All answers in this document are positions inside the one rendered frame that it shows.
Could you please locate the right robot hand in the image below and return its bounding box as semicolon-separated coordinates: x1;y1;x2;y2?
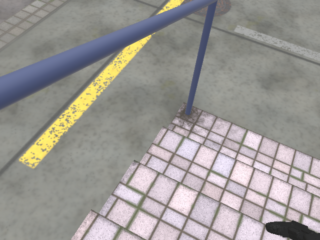
265;220;320;240

